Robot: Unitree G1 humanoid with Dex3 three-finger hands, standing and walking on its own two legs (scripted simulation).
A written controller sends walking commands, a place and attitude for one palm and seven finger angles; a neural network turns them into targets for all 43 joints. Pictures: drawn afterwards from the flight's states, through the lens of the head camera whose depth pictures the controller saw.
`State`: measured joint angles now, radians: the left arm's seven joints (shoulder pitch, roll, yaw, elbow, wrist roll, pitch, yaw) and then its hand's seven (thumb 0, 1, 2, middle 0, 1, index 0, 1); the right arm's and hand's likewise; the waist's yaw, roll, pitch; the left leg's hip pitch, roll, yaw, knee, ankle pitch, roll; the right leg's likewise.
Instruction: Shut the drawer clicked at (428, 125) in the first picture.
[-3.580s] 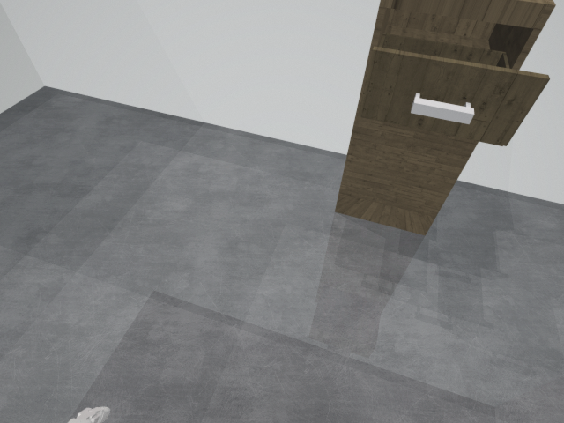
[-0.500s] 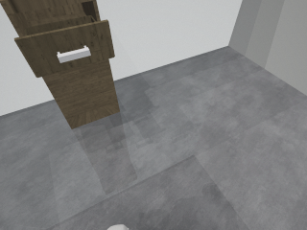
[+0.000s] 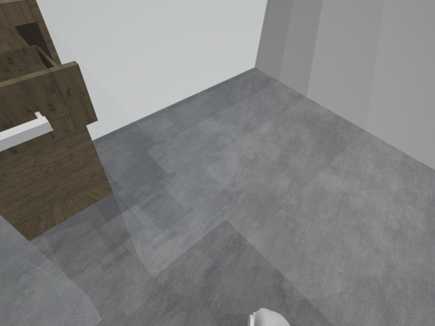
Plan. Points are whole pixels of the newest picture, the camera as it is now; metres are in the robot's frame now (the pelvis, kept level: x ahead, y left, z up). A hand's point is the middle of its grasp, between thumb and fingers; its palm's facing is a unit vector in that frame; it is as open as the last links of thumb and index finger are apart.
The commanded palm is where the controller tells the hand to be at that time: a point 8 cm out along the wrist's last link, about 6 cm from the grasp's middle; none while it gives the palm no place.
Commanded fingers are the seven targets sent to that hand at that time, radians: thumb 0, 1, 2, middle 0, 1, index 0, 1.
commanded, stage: walk to a spot facing it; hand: left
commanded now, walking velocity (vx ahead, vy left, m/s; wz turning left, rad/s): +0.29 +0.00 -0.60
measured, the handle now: (15, 129) +0.49 +0.51 +0.03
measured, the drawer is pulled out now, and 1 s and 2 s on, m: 0.28 0.28 0.28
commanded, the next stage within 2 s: turn to face it in 0.20 s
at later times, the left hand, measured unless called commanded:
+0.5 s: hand (179, 246) +0.33 +0.11 -0.17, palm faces -0.19 -0.96 -0.20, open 7.3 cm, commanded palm none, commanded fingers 0.00 0.90 0.90 -0.20 -0.30 -0.20 -0.30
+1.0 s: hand (149, 247) +0.32 +0.18 -0.17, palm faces +0.13 -0.96 -0.25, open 7.4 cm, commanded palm none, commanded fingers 0.00 0.90 0.90 -0.20 -0.30 -0.20 -0.30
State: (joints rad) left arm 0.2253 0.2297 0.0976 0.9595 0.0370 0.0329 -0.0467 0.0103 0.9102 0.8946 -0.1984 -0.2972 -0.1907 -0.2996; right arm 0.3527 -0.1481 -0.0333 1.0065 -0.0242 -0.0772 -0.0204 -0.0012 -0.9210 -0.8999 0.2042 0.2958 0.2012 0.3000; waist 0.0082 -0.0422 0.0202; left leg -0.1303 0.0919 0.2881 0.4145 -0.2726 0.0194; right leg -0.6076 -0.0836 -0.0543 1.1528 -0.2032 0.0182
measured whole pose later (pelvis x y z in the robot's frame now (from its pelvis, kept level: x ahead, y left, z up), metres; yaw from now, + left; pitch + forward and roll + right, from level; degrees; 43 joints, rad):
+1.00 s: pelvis +0.27 -0.03 +0.00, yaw +5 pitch +2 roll -2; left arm 0.19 0.24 0.08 0.96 0.01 0.05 0.02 0.01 0.91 0.89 -0.20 -0.30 -0.19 -0.30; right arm 0.23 -0.19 -0.06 0.95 -0.02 0.02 0.00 0.00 -0.90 -0.90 0.21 0.30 0.20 0.30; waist -0.02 0.00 0.05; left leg -0.32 -0.04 -0.02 0.47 -0.18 0.06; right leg -0.44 -0.07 0.00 0.93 -0.44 0.09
